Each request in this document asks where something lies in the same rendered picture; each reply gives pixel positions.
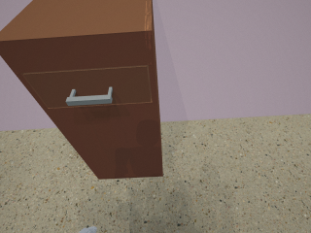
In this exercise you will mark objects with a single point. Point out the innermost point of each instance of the cabinet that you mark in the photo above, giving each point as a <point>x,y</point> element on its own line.
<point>116,141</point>

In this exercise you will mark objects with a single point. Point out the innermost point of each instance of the drawer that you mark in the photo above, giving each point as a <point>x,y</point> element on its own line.
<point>130,84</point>

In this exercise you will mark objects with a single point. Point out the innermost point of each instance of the handle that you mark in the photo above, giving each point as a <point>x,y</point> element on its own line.
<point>73,100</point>

